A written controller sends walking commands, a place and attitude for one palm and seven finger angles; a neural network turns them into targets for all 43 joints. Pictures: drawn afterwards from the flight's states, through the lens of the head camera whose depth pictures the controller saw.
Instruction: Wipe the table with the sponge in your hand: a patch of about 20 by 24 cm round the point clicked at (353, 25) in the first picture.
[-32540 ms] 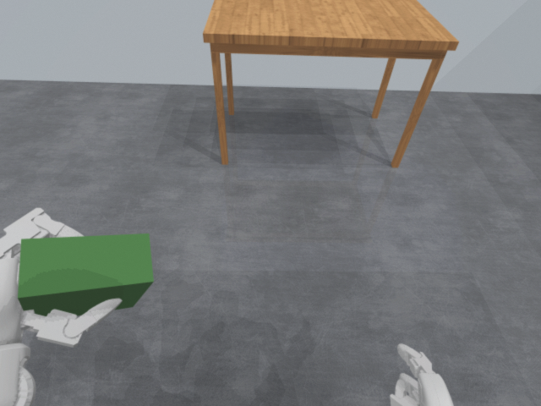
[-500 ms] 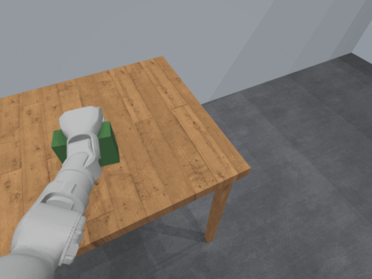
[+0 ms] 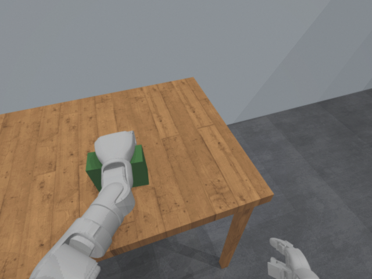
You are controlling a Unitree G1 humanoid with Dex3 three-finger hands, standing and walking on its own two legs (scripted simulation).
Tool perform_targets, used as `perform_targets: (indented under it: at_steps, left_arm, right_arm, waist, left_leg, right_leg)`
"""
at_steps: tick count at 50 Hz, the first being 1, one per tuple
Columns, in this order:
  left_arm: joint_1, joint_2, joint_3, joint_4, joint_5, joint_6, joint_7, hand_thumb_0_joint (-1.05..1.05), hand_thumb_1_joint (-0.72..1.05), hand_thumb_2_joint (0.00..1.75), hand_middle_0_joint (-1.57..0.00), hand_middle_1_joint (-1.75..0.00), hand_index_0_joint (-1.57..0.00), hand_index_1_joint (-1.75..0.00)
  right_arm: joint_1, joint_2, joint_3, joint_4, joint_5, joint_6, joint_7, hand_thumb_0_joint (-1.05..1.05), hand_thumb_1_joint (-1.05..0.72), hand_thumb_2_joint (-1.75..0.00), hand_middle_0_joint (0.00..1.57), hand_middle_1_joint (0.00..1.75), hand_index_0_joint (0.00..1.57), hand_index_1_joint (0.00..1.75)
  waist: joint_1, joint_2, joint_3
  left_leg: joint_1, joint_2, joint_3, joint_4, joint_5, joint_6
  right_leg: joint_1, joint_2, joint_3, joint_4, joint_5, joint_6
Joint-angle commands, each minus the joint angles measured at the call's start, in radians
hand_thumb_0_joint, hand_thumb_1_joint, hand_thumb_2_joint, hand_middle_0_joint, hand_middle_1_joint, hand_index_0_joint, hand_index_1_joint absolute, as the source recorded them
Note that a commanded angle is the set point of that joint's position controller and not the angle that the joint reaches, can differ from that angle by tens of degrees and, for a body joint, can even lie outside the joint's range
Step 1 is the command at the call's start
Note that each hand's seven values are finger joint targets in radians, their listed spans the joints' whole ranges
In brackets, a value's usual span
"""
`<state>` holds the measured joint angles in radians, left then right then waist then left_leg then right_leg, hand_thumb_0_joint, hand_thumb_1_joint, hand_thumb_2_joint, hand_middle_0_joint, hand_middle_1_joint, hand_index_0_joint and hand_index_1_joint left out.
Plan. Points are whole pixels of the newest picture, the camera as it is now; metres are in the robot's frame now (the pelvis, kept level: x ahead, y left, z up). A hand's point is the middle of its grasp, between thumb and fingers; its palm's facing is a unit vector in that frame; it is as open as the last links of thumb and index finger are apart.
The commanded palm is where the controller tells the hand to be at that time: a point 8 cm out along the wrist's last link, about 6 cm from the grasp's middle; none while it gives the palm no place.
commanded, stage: wipe back along the third lane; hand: left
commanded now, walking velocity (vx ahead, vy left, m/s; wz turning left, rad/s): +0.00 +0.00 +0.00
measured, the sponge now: (121, 173) +0.37 +0.21 +0.00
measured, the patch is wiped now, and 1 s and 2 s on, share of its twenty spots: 1.00 1.00 1.00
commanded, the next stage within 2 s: slide back across to the middle lane in 0.94 s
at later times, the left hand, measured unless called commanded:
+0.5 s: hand (127, 180) +0.32 +0.17 +0.04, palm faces +0.00 -0.08 -1.00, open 9.3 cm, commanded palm +0.27 +0.16 +0.08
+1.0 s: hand (133, 198) +0.27 +0.15 +0.04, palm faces +0.02 -0.09 -1.00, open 9.2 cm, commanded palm +0.23 +0.14 +0.08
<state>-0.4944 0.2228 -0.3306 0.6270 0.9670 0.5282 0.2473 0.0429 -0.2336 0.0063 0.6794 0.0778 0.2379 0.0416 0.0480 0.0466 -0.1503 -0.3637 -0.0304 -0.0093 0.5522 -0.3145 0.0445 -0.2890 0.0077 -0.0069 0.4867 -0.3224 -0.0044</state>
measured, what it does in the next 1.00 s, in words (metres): stands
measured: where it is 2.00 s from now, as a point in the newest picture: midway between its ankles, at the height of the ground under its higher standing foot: outside the picture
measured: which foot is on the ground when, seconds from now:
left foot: down 0.00-1.00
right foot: down 0.00-1.00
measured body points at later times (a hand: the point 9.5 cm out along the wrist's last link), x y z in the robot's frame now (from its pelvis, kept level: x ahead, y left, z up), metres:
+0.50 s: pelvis -0.01 -0.03 +0.00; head -0.01 -0.06 +0.45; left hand +0.31 +0.17 +0.10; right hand +0.20 -0.25 -0.10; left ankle -0.03 +0.09 -0.73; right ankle -0.05 -0.13 -0.73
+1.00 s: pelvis -0.02 -0.04 +0.00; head -0.04 -0.08 +0.45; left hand +0.27 +0.15 +0.10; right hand +0.21 -0.25 -0.09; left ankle -0.03 +0.09 -0.73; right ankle -0.05 -0.13 -0.73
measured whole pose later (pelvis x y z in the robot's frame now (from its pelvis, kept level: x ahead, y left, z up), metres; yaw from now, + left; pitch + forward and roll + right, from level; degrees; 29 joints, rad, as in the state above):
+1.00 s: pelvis -0.02 -0.04 +0.00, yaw -1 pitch +2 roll +0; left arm -0.10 0.24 -0.37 0.18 0.99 0.56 0.20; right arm 0.01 -0.26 0.01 0.64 0.09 0.22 0.06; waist 0.07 0.09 -0.10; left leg -0.26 0.00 0.00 0.53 -0.29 0.00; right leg -0.23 0.04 0.00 0.53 -0.33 -0.05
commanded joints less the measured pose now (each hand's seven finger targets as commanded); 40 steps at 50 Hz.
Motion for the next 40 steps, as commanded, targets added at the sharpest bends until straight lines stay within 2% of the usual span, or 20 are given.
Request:
perform_targets:
  at_steps: [1, 4, 5, 8, 12, 13, 16, 18, 19, 23, 24, 26, 28, 29, 31, 32, 33, 36, 38, 40]
  left_arm:
    - [-0.109, -0.012, -0.031, -0.174, -0.014, 0.015, -0.046, 0.0, 0.1, 1.3, -1.2, -1.6, -1.2, -1.6]
    - [-0.024, 0.035, 0.005, -0.235, -0.017, 0.014, -0.056, 0.0, 0.1, 1.3, -1.2, -1.6, -1.2, -1.6]
    - [-0.005, 0.014, -0.016, -0.254, -0.022, 0.018, -0.059, 0.0, 0.1, 1.3, -1.2, -1.6, -1.2, -1.6]
    - [0.017, 0.045, 0.013, -0.311, -0.026, 0.026, -0.069, 0.0, 0.1, 1.3, -1.2, -1.6, -1.2, -1.6]
    - [0.049, 0.054, 0.008, -0.343, -0.023, 0.041, -0.074, 0.0, 0.1, 1.3, -1.2, -1.6, -1.2, -1.6]
    - [0.048, 0.084, 0.045, -0.361, -0.022, 0.04, -0.076, 0.0, 0.1, 1.3, -1.2, -1.6, -1.2, -1.6]
    - [0.091, 0.042, -0.007, -0.381, -0.02, 0.042, -0.082, 0.0, 0.1, 1.3, -1.2, -1.6, -1.2, -1.6]
    - [0.102, 0.094, 0.052, -0.396, -0.023, 0.038, -0.083, 0.0, 0.1, 1.3, -1.2, -1.6, -1.2, -1.6]
    - [0.113, 0.059, 0.012, -0.404, -0.023, 0.036, -0.083, 0.0, 0.1, 1.3, -1.2, -1.6, -1.2, -1.6]
    - [0.2, 0.1, 0.065, -0.436, -0.03, 0.028, -0.08, 0.0, 0.1, 1.3, -1.2, -1.6, -1.2, -1.6]
    - [0.207, 0.067, 0.026, -0.451, -0.032, 0.027, -0.08, 0.0, 0.1, 1.3, -1.2, -1.6, -1.2, -1.6]
    - [0.216, 0.066, 0.023, -0.46, -0.033, 0.029, -0.079, 0.0, 0.1, 1.3, -1.2, -1.6, -1.2, -1.6]
    - [0.238, 0.12, 0.084, -0.466, -0.037, 0.033, -0.073, 0.0, 0.1, 1.3, -1.2, -1.6, -1.2, -1.6]
    - [0.222, 0.087, 0.043, -0.469, -0.035, 0.037, -0.074, 0.0, 0.1, 1.3, -1.2, -1.6, -1.2, -1.6]
    - [0.228, 0.064, 0.018, -0.461, -0.032, 0.041, -0.075, 0.0, 0.1, 1.3, -1.2, -1.6, -1.2, -1.6]
    - [0.219, 0.064, 0.015, -0.472, -0.034, 0.042, -0.076, 0.0, 0.1, 1.3, -1.2, -1.6, -1.2, -1.6]
    - [0.212, 0.11, 0.063, -0.467, -0.027, 0.042, -0.072, 0.0, 0.1, 1.3, -1.2, -1.6, -1.2, -1.6]
    - [0.241, 0.035, -0.017, -0.481, -0.026, 0.037, -0.079, 0.0, 0.1, 1.3, -1.2, -1.6, -1.2, -1.6]
    - [0.291, 0.084, 0.04, -0.485, -0.025, 0.032, -0.075, 0.0, 0.1, 1.3, -1.2, -1.6, -1.2, -1.6]
    - [0.287, 0.037, -0.015, -0.5, -0.03, 0.03, -0.078, 0.0, 0.1, 1.3, -1.2, -1.6, -1.2, -1.6]
  right_arm:
    - [-0.123, -0.133, -0.035, -0.15, 0.007, -0.025, 0.003, 0.0, -0.9, -0.9, 0.2, 0.3, 0.2, 0.3]
    - [-0.141, -0.138, -0.033, -0.166, 0.009, -0.027, 0.006, 0.0, -0.9, -0.9, 0.2, 0.3, 0.2, 0.3]
    - [-0.147, -0.134, -0.03, -0.173, 0.009, -0.027, 0.007, 0.0, -0.9, -0.9, 0.2, 0.3, 0.2, 0.3]
    - [-0.169, -0.135, -0.027, -0.185, 0.012, -0.025, 0.005, 0.0, -0.9, -0.9, 0.2, 0.3, 0.2, 0.3]
    - [-0.174, -0.136, -0.02, -0.186, 0.014, -0.031, 0.002, 0.0, -0.9, -0.9, 0.2, 0.3, 0.2, 0.3]
    - [-0.189, -0.139, -0.021, -0.189, 0.014, -0.029, 0.0, 0.0, -0.9, -0.9, 0.2, 0.3, 0.2, 0.3]
    - [-0.184, -0.133, -0.02, -0.195, 0.015, -0.037, 0.0, 0.0, -0.9, -0.9, 0.2, 0.3, 0.2, 0.3]
    - [-0.197, -0.139, -0.023, -0.195, 0.014, -0.037, -0.003, 0.0, -0.9, -0.9, 0.2, 0.3, 0.2, 0.3]
    - [-0.19, -0.136, -0.021, -0.198, 0.013, -0.039, -0.004, 0.0, -0.9, -0.9, 0.2, 0.3, 0.2, 0.3]
    - [-0.203, -0.139, -0.024, -0.204, 0.014, -0.046, -0.001, 0.0, -0.9, -0.9, 0.2, 0.3, 0.2, 0.3]
    - [-0.2, -0.133, -0.021, -0.209, 0.014, -0.047, -0.001, 0.0, -0.9, -0.9, 0.2, 0.3, 0.2, 0.3]
    - [-0.204, -0.134, -0.023, -0.207, 0.017, -0.05, -0.001, 0.0, -0.9, -0.9, 0.2, 0.3, 0.2, 0.3]
    - [-0.213, -0.139, -0.026, -0.206, 0.016, -0.053, -0.003, 0.0, -0.9, -0.9, 0.2, 0.3, 0.2, 0.3]
    - [-0.213, -0.134, -0.021, -0.206, 0.018, -0.052, -0.006, 0.0, -0.9, -0.9, 0.2, 0.3, 0.2, 0.3]
    - [-0.219, -0.13, -0.023, -0.206, 0.021, -0.056, -0.005, 0.0, -0.9, -0.9, 0.2, 0.3, 0.2, 0.3]
    - [-0.222, -0.131, -0.022, -0.206, 0.02, -0.058, -0.006, 0.0, -0.9, -0.9, 0.2, 0.3, 0.2, 0.3]
    - [-0.226, -0.138, -0.026, -0.2, 0.018, -0.058, -0.007, 0.0, -0.9, -0.9, 0.2, 0.3, 0.2, 0.3]
    - [-0.228, -0.129, -0.024, -0.209, 0.021, -0.063, -0.001, 0.0, -0.9, -0.9, 0.2, 0.3, 0.2, 0.3]
    - [-0.237, -0.135, -0.029, -0.208, 0.019, -0.064, 0.003, 0.0, -0.9, -0.9, 0.2, 0.3, 0.2, 0.3]
    - [-0.24, -0.124, -0.025, -0.215, 0.021, -0.064, 0.004, 0.0, -0.9, -0.9, 0.2, 0.3, 0.2, 0.3]
  waist:
    - [-0.022, -0.058, -0.185]
    - [-0.01, -0.091, -0.198]
    - [-0.011, -0.086, -0.191]
    - [-0.006, -0.116, -0.18]
    - [-0.007, -0.107, -0.142]
    - [0.003, -0.108, -0.152]
    - [-0.003, -0.102, -0.151]
    - [0.008, -0.119, -0.158]
    - [0.0, -0.12, -0.159]
    - [0.019, -0.131, -0.149]
    - [0.01, -0.125, -0.14]
    - [0.007, -0.136, -0.109]
    - [0.024, -0.136, -0.097]
    - [0.011, -0.124, -0.085]
    - [0.011, -0.128, -0.052]
    - [0.013, -0.121, -0.056]
    - [0.02, -0.123, -0.062]
    - [0.013, -0.115, -0.067]
    - [0.031, -0.118, -0.081]
    - [0.019, -0.126, -0.064]
  left_leg:
    - [0.208, 0.029, -0.03, -0.017, 0.567, -0.011]
    - [0.201, 0.022, -0.024, -0.008, 0.569, -0.006]
    - [0.196, 0.018, -0.017, -0.01, 0.561, -0.005]
    - [0.179, 0.017, -0.017, -0.022, 0.523, -0.004]
    - [0.171, 0.009, -0.008, -0.027, 0.488, -0.003]
    - [0.169, 0.012, -0.016, -0.032, 0.486, -0.003]
    - [0.169, 0.004, -0.006, -0.029, 0.456, 0.0]
    - [0.16, 0.005, -0.01, -0.034, 0.439, 0.0]
    - [0.161, -0.001, -0.001, -0.031, 0.425, 0.003]
    - [0.141, -0.002, -0.001, -0.039, 0.399, 0.001]
    - [0.144, -0.004, 0.005, -0.038, 0.389, 0.003]
    - [0.137, -0.004, 0.007, -0.044, 0.361, 0.004]
    - [0.13, -0.003, 0.004, -0.056, 0.333, 0.004]
    - [0.132, -0.004, 0.009, -0.06, 0.312, 0.004]
    - [0.129, -0.004, 0.006, -0.066, 0.287, 0.006]
    - [0.135, -0.004, 0.007, -0.07, 0.28, 0.007]
    - [0.135, -0.002, 0.002, -0.074, 0.273, 0.005]
    - [0.143, -0.006, 0.004, -0.067, 0.272, 0.007]
    - [0.144, -0.005, 0.0, -0.068, 0.283, 0.005]
    - [0.142, -0.005, 0.005, -0.065, 0.269, 0.008]
  right_leg:
    - [0.065, 0.032, -0.048, 0.013, 0.519, -0.076]
    - [0.111, 0.029, -0.03, 0.02, 0.58, -0.076]
    - [0.118, 0.026, -0.029, 0.017, 0.596, -0.074]
    - [0.137, 0.026, -0.019, 0.013, 0.598, -0.075]
    - [0.136, 0.024, -0.016, 0.012, 0.601, -0.073]
    - [0.137, 0.027, -0.003, 0.01, 0.585, -0.077]
    - [0.143, 0.024, -0.007, 0.013, 0.575, -0.072]
    - [0.153, 0.027, 0.013, 0.009, 0.57, -0.075]
    - [0.158, 0.023, 0.007, 0.013, 0.572, -0.07]
    - [0.17, 0.025, 0.03, 0.007, 0.571, -0.071]
    - [0.171, 0.021, 0.018, 0.01, 0.565, -0.066]
    - [0.154, 0.023, 0.023, -0.002, 0.53, -0.064]
    - [0.154, 0.027, 0.042, -0.018, 0.492, -0.066]
    - [0.144, 0.024, 0.03, -0.017, 0.456, -0.061]
    - [0.118, 0.027, 0.029, -0.03, 0.403, -0.062]
    - [0.117, 0.026, 0.03, -0.034, 0.392, -0.061]
    - [0.113, 0.031, 0.044, -0.038, 0.367, -0.066]
    - [0.11, 0.029, 0.032, -0.03, 0.364, -0.065]
    - [0.126, 0.032, 0.047, -0.028, 0.377, -0.07]
    - [0.116, 0.029, 0.039, -0.029, 0.364, -0.064]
